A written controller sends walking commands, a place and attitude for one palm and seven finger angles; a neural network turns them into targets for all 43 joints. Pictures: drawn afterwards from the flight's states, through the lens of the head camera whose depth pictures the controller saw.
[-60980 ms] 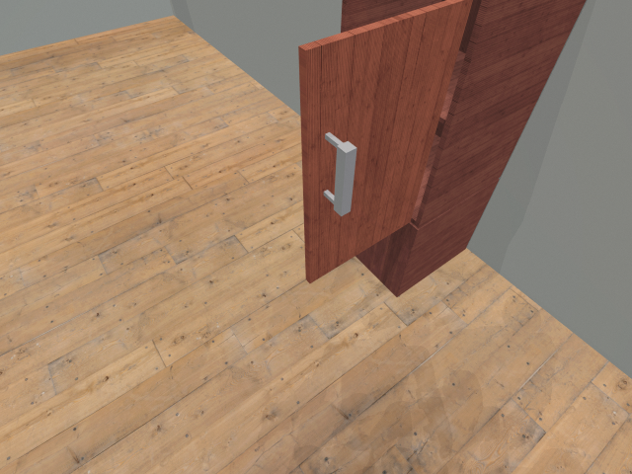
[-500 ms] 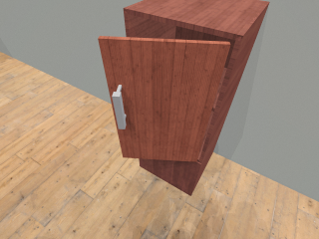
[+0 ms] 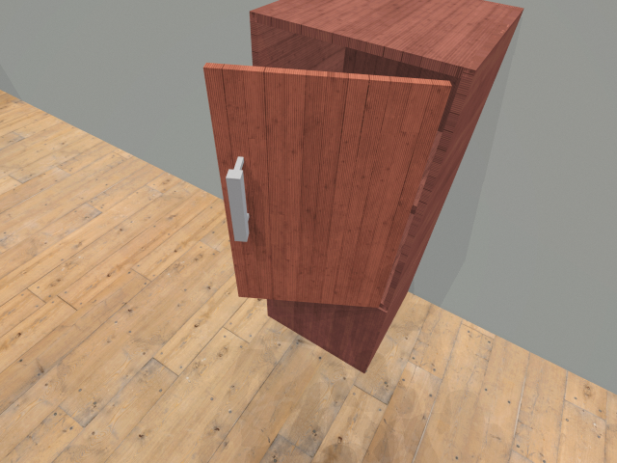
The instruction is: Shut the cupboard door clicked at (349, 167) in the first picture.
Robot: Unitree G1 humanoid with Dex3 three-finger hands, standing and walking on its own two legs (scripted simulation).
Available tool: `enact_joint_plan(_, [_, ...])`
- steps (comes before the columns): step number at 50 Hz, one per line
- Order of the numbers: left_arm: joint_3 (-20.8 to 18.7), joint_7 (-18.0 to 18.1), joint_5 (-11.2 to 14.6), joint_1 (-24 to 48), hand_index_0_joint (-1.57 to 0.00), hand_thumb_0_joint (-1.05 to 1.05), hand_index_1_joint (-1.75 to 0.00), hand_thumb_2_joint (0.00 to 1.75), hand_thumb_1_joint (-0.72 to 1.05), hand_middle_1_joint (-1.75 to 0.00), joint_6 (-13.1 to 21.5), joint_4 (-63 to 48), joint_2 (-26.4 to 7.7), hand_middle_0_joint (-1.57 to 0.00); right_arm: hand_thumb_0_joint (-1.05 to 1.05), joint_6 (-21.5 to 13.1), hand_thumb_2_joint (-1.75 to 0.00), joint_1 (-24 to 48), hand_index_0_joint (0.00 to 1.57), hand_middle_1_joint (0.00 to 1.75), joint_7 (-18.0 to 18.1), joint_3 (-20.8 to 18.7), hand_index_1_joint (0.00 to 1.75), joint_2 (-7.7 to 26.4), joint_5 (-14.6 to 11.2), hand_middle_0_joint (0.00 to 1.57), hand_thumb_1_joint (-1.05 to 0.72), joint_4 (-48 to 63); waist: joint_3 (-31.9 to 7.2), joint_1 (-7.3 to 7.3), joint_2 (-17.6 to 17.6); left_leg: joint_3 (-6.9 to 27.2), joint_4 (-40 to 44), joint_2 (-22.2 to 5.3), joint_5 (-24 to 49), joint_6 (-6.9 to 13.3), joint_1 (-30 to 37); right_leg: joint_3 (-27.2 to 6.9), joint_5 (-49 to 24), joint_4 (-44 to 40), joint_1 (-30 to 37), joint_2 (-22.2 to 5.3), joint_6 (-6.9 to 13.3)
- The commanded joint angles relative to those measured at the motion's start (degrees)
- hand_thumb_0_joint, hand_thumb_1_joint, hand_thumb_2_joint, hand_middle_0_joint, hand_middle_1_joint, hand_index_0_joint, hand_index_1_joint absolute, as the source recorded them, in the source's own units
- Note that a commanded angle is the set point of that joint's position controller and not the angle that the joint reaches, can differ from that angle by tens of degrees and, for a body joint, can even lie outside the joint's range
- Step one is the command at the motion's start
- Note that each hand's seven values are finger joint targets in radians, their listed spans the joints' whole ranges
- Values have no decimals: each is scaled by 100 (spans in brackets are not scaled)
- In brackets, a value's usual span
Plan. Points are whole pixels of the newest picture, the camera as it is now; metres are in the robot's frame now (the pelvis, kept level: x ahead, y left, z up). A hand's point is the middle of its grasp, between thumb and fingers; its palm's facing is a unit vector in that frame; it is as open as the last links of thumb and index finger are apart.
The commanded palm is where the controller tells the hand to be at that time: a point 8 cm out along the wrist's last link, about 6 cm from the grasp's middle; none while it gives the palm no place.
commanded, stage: look again from close up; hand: left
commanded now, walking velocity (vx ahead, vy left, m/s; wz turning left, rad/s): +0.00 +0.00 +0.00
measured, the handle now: (240, 200) +0.55 +0.16 +0.02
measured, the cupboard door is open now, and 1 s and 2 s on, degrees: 28 28 28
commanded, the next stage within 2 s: shuffle to correct the standing spot in 0.46 s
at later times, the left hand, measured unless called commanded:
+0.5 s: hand out of the picture -0.01 +0.20 -0.17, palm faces +0.02 -0.97 -0.23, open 7.4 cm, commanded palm none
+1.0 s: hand out of the picture +0.02 +0.15 -0.19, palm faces +0.01 -1.00 -0.09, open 7.4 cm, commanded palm none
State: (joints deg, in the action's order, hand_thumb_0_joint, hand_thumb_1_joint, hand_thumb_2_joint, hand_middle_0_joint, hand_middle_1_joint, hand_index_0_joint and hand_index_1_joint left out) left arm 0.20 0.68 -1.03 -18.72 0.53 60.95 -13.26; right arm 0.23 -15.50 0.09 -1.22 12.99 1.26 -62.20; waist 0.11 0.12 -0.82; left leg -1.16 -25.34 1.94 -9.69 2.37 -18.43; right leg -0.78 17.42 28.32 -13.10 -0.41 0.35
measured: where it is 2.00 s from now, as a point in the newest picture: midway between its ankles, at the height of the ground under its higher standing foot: outside the picture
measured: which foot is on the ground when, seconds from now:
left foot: down 0.00-1.00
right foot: down 0.00-0.88, up 0.90-1.00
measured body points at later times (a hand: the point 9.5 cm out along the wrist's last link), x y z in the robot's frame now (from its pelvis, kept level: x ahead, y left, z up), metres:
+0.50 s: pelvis +0.00 +0.00 +0.00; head +0.00 +0.01 +0.45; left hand -0.01 +0.25 -0.15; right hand +0.05 -0.25 -0.14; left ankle +0.10 +0.08 -0.74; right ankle +0.03 -0.14 -0.74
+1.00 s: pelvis +0.05 +0.00 +0.00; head +0.04 +0.03 +0.44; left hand +0.02 +0.21 -0.18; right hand +0.02 -0.21 -0.15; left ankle +0.10 +0.09 -0.74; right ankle +0.03 -0.12 -0.69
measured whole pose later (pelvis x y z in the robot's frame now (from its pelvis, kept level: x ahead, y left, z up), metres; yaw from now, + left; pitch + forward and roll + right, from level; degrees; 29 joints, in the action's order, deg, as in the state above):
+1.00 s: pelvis +0.05 +0.00 +0.00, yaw -1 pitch -2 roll -1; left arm -0.9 -0.2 -1.6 -21.8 -0.4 62.9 -8.0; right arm -2.0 -21.4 0.6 -1.1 6.0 1.7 -63.3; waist -0.6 -0.4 -3.2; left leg -4.2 -29.2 0.9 -11.8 4.1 -16.5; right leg 1.1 24.1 53.3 -21.2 -1.0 2.6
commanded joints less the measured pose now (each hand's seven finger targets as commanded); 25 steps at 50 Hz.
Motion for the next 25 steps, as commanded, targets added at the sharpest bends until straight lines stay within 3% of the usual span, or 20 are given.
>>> enact_joint_plan(1, [-194, 42, -30, -432, -20, 0, -30, 90, 90, -30, 58, -143, -745, -20, 0, -101, -90, 97, 20, 30, 86, -202, 30, 892, -36, 20, -90, 314, 292, 66, 57, 901, 797, -565, -1849, -23, -50, -565, 1144, -754, -386, -352, 274])
enact_joint_plan(5, [-198, 33, -20, -160, -20, 0, -30, 90, 90, -30, 72, -194, -801, -20, 0, -118, -90, 138, 20, 30, 81, -220, 30, 922, -33, 20, -90, 307, 298, -24, 78, 918, 709, -581, -1742, -36, 164, -643, 1271, -811, -669, -425, 290])
enact_joint_plan(11, [-162, 54, -29, -157, -20, 0, -30, 90, 90, -30, 97, -134, -723, -20, 0, -184, -90, 302, 20, 30, 69, -186, 30, 967, -55, 20, -90, 284, 343, 52, 269, 1286, 1181, -823, -1871, 75, 60, -459, 577, -589, -279, -303, 229])
enact_joint_plan(14, [-163, 66, -49, -232, -20, 0, -30, 90, 90, -30, 69, -86, -740, -20, 0, -148, -90, 348, 20, 30, 51, -194, 30, 1032, -46, 20, -90, 281, 457, 66, 339, 1393, 1424, -851, -2368, 76, -104, -421, 884, -628, -314, -287, 201])
enact_joint_plan(17, [-152, 61, -53, -327, -20, 0, -30, 90, 90, -30, 72, -39, -715, -20, 0, -124, -90, 386, 20, 30, 48, -189, 30, 986, -49, 20, -90, 266, 470, 96, 189, 1314, 1349, -781, -2203, 66, -74, -445, 833, -709, -304, -313, 201])
enact_joint_plan(25, [-147, 35, -16, -175, -20, 0, -30, 90, 90, -30, 134, -60, -802, -20, 0, -156, -90, 376, 20, 30, 60, -184, 30, 958, -65, 20, -90, 218, 125, -4, 44, 1008, 924, -676, -1358, -15, 497, -621, 742, -941, -410, -481, 229])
